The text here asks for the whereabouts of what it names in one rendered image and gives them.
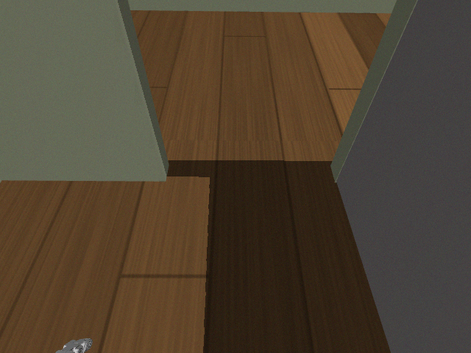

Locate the left robot hand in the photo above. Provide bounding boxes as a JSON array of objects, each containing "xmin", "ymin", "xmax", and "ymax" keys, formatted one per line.
[{"xmin": 55, "ymin": 338, "xmax": 93, "ymax": 353}]

